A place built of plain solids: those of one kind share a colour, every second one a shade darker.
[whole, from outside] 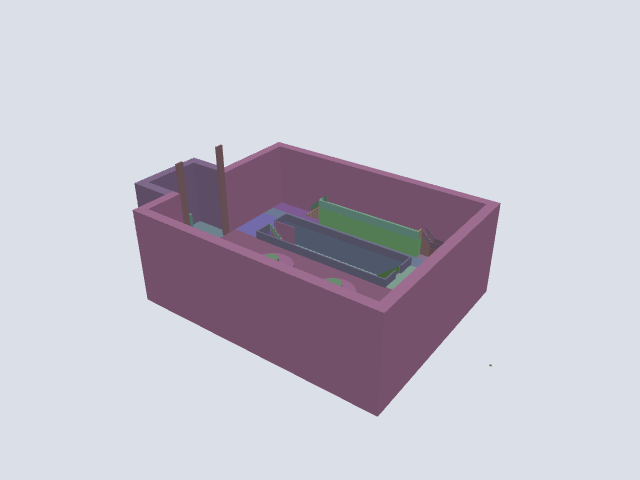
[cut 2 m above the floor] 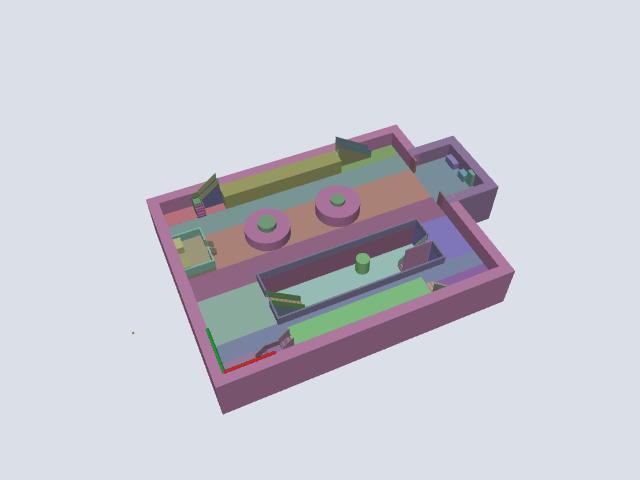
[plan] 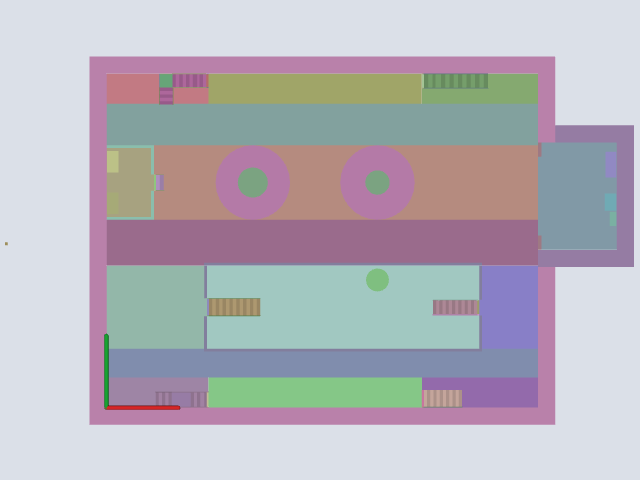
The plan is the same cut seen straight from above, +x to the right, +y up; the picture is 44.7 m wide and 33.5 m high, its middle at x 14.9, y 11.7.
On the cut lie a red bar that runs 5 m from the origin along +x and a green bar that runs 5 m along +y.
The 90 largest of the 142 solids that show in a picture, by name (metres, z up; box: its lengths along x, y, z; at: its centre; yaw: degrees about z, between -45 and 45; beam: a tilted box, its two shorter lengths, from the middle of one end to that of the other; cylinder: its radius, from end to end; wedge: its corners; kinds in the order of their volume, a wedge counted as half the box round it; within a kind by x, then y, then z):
{
 "wall_metal_1": {"box": [1.2, 15.5, 12.15], "at": [-0.59, 6.56, 2.52]},
 "wall_metal_2": {"box": [1.2, 7.6, 12.15], "at": [-0.59, 15.71, 2.52]},
 "wall_metal_3": {"box": [1.2, 7.4, 12.15], "at": [-0.59, 20.81, 2.52]},
 "wall_metal_4": {"box": [9.5, 1.2, 12.15], "at": [3.56, -0.59, 2.52]},
 "wall_metal_5": {"box": [9.5, 1.2, 12.15], "at": [3.56, 23.91, 2.52]},
 "wall_metal_6": {"box": [17.3, 1.2, 12.15], "at": [14.56, -0.59, 2.52]},
 "wall_metal_7": {"box": [17.3, 1.2, 12.15], "at": [14.56, 23.91, 2.52]},
 "wall_metal_8": {"box": [10.5, 1.2, 12.15], "at": [26.06, -0.59, 2.52]},
 "wall_metal_9": {"box": [10.5, 1.2, 12.15], "at": [26.06, 23.91, 2.52]},
 "wall_metal_10": {"box": [1.2, 12.2, 12.15], "at": [30.71, 4.91, 2.52]},
 "wall_metal_11": {"box": [1.2, 6.0, 12.15], "at": [30.71, 21.51, 2.52]},
 "floor_hall4a_concrete_1": {"box": [26.8, 5.2, 3.55], "at": [16.71, 15.71, -1.77]},
 "floor_hall3a_concrete_1": {"box": [30.1, 3.2, 3.55], "at": [15.06, 11.51, -1.77]},
 "wall_concrete_1": {"box": [6.7, 1.2, 12.15], "at": [33.46, 10.41, 2.52]},
 "wall_concrete_2": {"box": [6.7, 1.2, 12.15], "at": [33.46, 19.11, 2.52]},
 "wall_concrete_3": {"box": [1.2, 9.9, 12.15], "at": [36.21, 14.76, 2.52]},
 "floor_hall5a_concrete_1": {"box": [30.1, 2.9, 3.55], "at": [15.06, 19.76, -1.77]},
 "floor_hall1a_concrete_1": {"box": [30.1, 2.0, 3.55], "at": [15.06, 3.11, -1.77]},
 "floor_gals_concrete_1": {"box": [14.9, 2.1, 6.72], "at": [14.56, 22.26, -0.19]},
 "floor_galn_concrete_1": {"box": [14.9, 2.1, 6.04], "at": [14.56, 1.06, -0.53]},
 "floor_bay_concrete_1": {"box": [5.5, 7.5, 3.55], "at": [32.86, 14.76, -1.77]},
 "floor_hall2a_concrete_1": {"box": [7.0, 5.8, 3.55], "at": [3.51, 7.01, -1.77]},
 "floor_hall2b_concrete_1": {"box": [4.1, 5.8, 3.55], "at": [28.06, 7.01, -1.77]},
 "floor_desk_floorboards_1": {"box": [3.3, 5.2, 4.1], "at": [1.66, 15.71, -1.5]},
 "unit_housing_1": {"cylinder": 2.6, "from": [10.21, 15.71, -0.05], "to": [10.21, 15.71, 1.35]},
 "unit_housing_2": {"cylinder": 2.6, "from": [18.91, 15.71, -0.05], "to": [18.91, 15.71, 1.55]},
 "floor_hall0b_concrete_1": {"box": [8.1, 2.1, 3.55], "at": [26.06, 1.06, -1.77]},
 "floor_hall6b_concrete_1": {"box": [8.1, 2.1, 3.55], "at": [26.06, 22.26, -1.77]},
 "floor_hall0a_concrete_1": {"box": [7.1, 2.1, 3.55], "at": [3.56, 1.06, -1.77]},
 "floor_hall6a_concrete_1": {"box": [7.1, 2.1, 3.55], "at": [3.56, 22.26, -1.77]},
 "floor_base_concrete_1": {"box": [19.0, 5.8, 0.4], "at": [16.51, 7.01, -3.35]},
 "rail_base_1": {"box": [0.2, 2.27, 1.1], "at": [6.91, 5.25, 0.55]},
 "rail_base_2": {"box": [0.2, 2.27, 1.1], "at": [6.91, 8.78, 0.55]},
 "rail_base_3": {"box": [19.4, 0.2, 1.1], "at": [16.51, 4.01, 0.55]},
 "rail_base_4": {"box": [19.4, 0.2, 1.1], "at": [16.51, 10.01, 0.55]},
 "rail_base_5": {"box": [0.2, 2.33, 1.1], "at": [26.11, 5.27, 0.55]},
 "rail_base_6": {"box": [0.2, 2.38, 1.1], "at": [26.11, 8.72, 0.55]},
 "wall_plaster_1": {"box": [0.25, 1.0, 15.85], "at": [30.24, 11.51, 4.38]},
 "wall_plaster_2": {"box": [0.25, 1.0, 15.85], "at": [30.24, 18.01, 4.38]},
 "step_basee_1": {"box": [0.32, 1.16, 3.0], "at": [7.23, 7.01, -1.7]},
 "step_basee_2": {"box": [0.32, 1.17, 2.81], "at": [7.47, 7.01, -1.8]},
 "step_basee_3": {"box": [0.32, 1.17, 2.61], "at": [7.71, 7.01, -1.9]},
 "step_basee_4": {"box": [0.32, 1.17, 2.41], "at": [7.94, 7.01, -1.99]},
 "step_basee_5": {"box": [0.32, 1.17, 2.22], "at": [8.18, 7.01, -2.09]},
 "step_basee_6": {"box": [0.32, 1.17, 2.02], "at": [8.42, 7.01, -2.19]},
 "step_basee_7": {"box": [0.32, 1.17, 1.82], "at": [8.66, 7.01, -2.29]},
 "step_basee_8": {"box": [0.32, 1.17, 1.62], "at": [8.9, 7.01, -2.39]},
 "step_basee_9": {"box": [0.32, 1.17, 1.43], "at": [9.14, 7.01, -2.49]},
 "step_galsw_1": {"box": [0.38, 0.94, 3.02], "at": [22.26, 22.79, 1.46]},
 "step_galsw_2": {"box": [0.38, 0.94, 2.82], "at": [22.56, 22.79, 1.36]},
 "step_galsw_3": {"box": [0.38, 0.94, 2.63], "at": [22.86, 22.79, 1.26]},
 "step_galsw_4": {"box": [0.38, 0.94, 2.43], "at": [23.16, 22.79, 1.16]},
 "step_galsw_5": {"box": [0.38, 0.94, 2.23], "at": [23.45, 22.79, 1.06]},
 "step_galsw_6": {"box": [0.38, 0.94, 2.03], "at": [23.75, 22.79, 0.97]},
 "step_galsw_7": {"box": [0.38, 0.94, 1.83], "at": [24.05, 22.79, 0.87]},
 "step_galsw_8": {"box": [0.38, 0.94, 1.64], "at": [24.35, 22.79, 0.77]},
 "step_galsw_9": {"box": [0.38, 0.94, 1.44], "at": [24.64, 22.79, 0.67]},
 "unit_exc_1": {"cylinder": 1.05, "from": [10.21, 15.71, 1.35], "to": [10.21, 15.71, 2.35]},
 "unit_exc_2": {"cylinder": 0.85, "from": [18.91, 15.71, 1.55], "to": [18.91, 15.71, 2.5]},
 "rail_1": {"box": [3.3, 0.2, 1.1], "at": [1.66, 13.21, 1.1]},
 "rail_2": {"box": [3.3, 0.2, 1.1], "at": [1.66, 18.21, 1.1]},
 "rail_3": {"box": [14.9, 0.2, 1.1], "at": [14.56, 2.01, 3.04]},
 "step_basew_1": {"box": [0.3, 0.95, 1.73], "at": [24.48, 7.01, -2.33]},
 "step_basew_2": {"box": [0.3, 0.95, 1.94], "at": [24.7, 7.01, -2.23]},
 "step_basew_3": {"box": [0.3, 0.95, 2.15], "at": [24.92, 7.01, -2.12]},
 "step_basew_4": {"box": [0.3, 0.95, 2.36], "at": [25.14, 7.01, -2.02]},
 "step_basew_5": {"box": [0.3, 0.95, 2.57], "at": [25.36, 7.01, -1.92]},
 "step_basew_6": {"box": [0.3, 0.95, 2.78], "at": [25.58, 7.01, -1.81]},
 "step_basew_7": {"box": [0.3, 0.95, 2.99], "at": [25.8, 7.01, -1.71]},
 "shaft_1": {"cylinder": 0.8, "from": [18.91, 8.91, -3.2], "to": [18.91, 8.91, -1.2]},
 "step_galnw_1": {"box": [0.3, 1.17, 2.35], "at": [22.22, 0.65, 1.12]},
 "step_galnw_2": {"box": [0.3, 1.17, 2.16], "at": [22.44, 0.64, 1.03]},
 "step_galnw_3": {"box": [0.3, 1.17, 1.97], "at": [22.67, 0.64, 0.93]},
 "step_galnw_4": {"box": [0.3, 1.17, 1.77], "at": [22.89, 0.64, 0.84]},
 "step_galnw_5": {"box": [0.3, 1.17, 1.58], "at": [23.11, 0.64, 0.74]},
 "step_galnw_6": {"box": [0.3, 1.17, 1.39], "at": [23.33, 0.64, 0.65]},
 "desk_con_metal_1": {"box": [0.8, 1.5, 0.97], "at": [0.43, 14.26, 0.98]},
 "desk_con_metal_2": {"box": [0.8, 1.5, 0.97], "at": [0.43, 17.16, 0.98]},
 "step_galse_1": {"box": [0.32, 0.91, 1.73], "at": [5.23, 22.81, 0.81]},
 "step_galse_2": {"box": [0.32, 0.91, 2.29], "at": [5.94, 22.81, 1.09]},
 "step_galse_3": {"box": [0.32, 0.91, 2.47], "at": [6.18, 22.81, 1.19]},
 "step_galne_1": {"box": [0.28, 1.0, 1.92], "at": [6.46, 0.56, 0.91]},
 "step_galne_2": {"box": [0.28, 1.0, 2.12], "at": [6.69, 0.56, 1.01]},
 "step_galne_3": {"box": [0.28, 1.0, 2.33], "at": [6.91, 0.56, 1.12]},
 "floor_galne_l1a_1": {"box": [1.33, 1.0, 1.29], "at": [5.21, 0.56, 0.6]},
 "wall_basew_1": {"box": [3.13, 0.1, 4.3], "at": [24.32, 6.49, -1.05]},
 "bench_1": {"box": [0.75, 1.8, 0.9], "at": [35.2, 16.96, 0.45]},
 "floor_galse_l1a_1": {"box": [0.91, 0.93, 1.17], "at": [4.17, 22.8, 0.53]},
 "pallets_1": {"box": [0.8, 1.2, 0.93], "at": [35.17, 14.34, 0.47]},
 "cabinet_1": {"box": [0.45, 1.0, 1.91], "at": [35.35, 13.18, 0.96]}
}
